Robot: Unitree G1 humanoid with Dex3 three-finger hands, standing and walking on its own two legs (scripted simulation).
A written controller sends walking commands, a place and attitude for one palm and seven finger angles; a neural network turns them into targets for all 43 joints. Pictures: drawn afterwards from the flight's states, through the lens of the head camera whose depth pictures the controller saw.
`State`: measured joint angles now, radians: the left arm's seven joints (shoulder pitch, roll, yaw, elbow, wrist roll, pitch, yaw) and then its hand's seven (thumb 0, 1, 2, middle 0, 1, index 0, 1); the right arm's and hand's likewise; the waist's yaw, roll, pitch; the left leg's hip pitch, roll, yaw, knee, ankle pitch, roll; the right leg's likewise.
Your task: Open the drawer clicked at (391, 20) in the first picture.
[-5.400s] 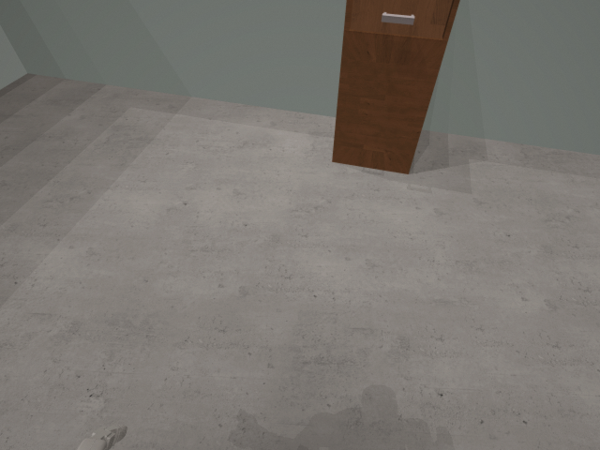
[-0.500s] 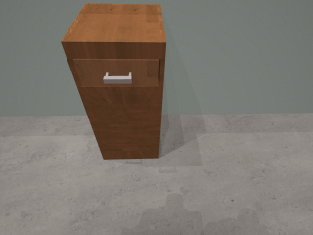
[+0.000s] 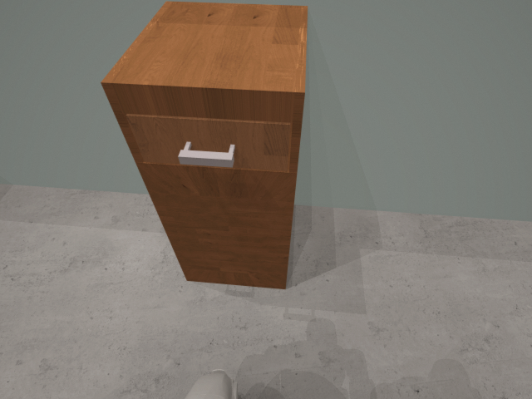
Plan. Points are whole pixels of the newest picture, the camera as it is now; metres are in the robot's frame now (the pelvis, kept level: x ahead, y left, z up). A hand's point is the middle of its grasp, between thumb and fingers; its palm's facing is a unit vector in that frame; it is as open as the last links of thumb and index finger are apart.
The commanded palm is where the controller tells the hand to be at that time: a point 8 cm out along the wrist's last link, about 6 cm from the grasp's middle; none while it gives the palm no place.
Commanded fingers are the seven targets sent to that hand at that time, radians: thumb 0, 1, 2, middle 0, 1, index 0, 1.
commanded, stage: take the last steps up to it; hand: left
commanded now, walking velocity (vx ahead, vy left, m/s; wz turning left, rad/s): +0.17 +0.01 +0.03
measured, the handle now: (208, 152) +0.61 +0.19 -0.02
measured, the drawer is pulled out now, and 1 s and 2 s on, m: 0.00 0.00 0.00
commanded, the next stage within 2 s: come to a stop and stand still in 0.02 s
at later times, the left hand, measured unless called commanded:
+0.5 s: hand (166, 377) +0.18 +0.20 -0.17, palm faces +0.04 -0.97 -0.25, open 7.3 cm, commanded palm none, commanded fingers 0.00 0.90 0.90 -0.20 -0.30 -0.20 -0.30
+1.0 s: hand out of the picture +0.08 +0.15 -0.15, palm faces +0.08 -0.95 -0.29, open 7.4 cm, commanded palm none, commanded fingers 0.00 0.90 0.90 -0.20 -0.30 -0.20 -0.30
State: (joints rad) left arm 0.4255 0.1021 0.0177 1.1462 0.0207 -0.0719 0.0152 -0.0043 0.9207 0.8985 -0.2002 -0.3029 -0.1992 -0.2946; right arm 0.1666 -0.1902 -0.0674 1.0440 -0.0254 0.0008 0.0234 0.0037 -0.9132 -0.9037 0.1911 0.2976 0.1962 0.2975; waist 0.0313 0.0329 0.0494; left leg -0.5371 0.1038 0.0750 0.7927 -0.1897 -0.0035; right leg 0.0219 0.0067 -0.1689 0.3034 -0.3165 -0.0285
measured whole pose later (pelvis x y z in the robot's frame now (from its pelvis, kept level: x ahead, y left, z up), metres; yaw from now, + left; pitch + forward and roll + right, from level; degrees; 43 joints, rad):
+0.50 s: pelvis +0.09 +0.00 +0.00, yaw -1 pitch -1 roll +0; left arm 0.15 0.21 0.07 0.97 0.01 0.05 0.03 0.00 0.91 0.90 -0.20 -0.30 -0.20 -0.29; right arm 0.12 -0.17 -0.06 1.02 -0.03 0.03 -0.03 -0.01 -0.92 -0.90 0.20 0.30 0.20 0.30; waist 0.01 -0.01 0.10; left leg -0.26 0.06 0.13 0.49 -0.20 0.01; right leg -0.43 -0.04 -0.02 0.91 -0.41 0.04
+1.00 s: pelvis +0.05 -0.04 +0.01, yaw +0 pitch +0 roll +4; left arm 0.25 0.16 0.04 1.00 0.03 0.01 0.02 0.00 0.90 0.90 -0.21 -0.30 -0.20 -0.30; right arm 0.24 -0.25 -0.07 1.04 -0.02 0.08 0.02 0.00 -0.91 -0.90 0.19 0.30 0.20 0.30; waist 0.04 0.02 0.04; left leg -0.32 0.03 -0.01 0.85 -0.39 -0.05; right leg -0.29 -0.08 -0.07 0.44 -0.16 -0.03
